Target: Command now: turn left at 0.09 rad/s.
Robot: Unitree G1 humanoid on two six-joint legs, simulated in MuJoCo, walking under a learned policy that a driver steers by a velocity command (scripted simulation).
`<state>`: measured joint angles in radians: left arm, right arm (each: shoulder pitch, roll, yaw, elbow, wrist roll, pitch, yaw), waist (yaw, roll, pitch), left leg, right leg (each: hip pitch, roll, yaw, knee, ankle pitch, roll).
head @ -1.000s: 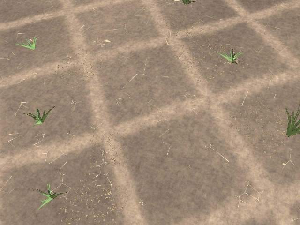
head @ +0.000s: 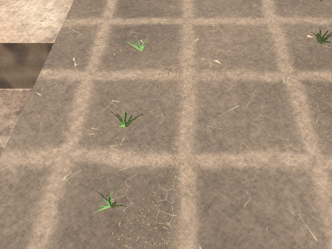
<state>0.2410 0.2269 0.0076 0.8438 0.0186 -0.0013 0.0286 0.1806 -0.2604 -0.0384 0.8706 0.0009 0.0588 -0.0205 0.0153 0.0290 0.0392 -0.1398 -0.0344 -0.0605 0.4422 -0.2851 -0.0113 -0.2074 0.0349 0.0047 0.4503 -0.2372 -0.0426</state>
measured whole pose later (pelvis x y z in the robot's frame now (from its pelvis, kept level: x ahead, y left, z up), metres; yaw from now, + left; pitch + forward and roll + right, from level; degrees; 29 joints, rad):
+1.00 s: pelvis +0.05 -0.02 +0.00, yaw +0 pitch +0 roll +0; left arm 0.36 0.19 0.03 1.08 0.02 -0.07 0.00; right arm 0.36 -0.22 -0.03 1.09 -0.03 -0.03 0.00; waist 0.01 0.03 -0.01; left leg -0.28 -0.01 -0.02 0.88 -0.42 0.09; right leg -0.17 0.04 -0.07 0.48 -0.30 -0.08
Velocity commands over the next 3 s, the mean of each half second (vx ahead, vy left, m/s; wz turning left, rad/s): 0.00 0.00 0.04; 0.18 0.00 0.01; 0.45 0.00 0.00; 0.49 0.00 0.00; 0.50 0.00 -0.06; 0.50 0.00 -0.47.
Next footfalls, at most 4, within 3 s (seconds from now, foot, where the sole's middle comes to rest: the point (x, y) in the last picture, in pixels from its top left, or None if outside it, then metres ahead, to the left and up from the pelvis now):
1.38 left None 0.41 0.05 -0.78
1.92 right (207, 195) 0.73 -0.11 -0.78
2.48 left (167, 140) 1.03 0.07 -0.78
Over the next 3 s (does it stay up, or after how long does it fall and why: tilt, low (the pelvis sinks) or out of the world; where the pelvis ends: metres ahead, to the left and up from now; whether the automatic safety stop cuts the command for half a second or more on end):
stays up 1.12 -0.04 -0.01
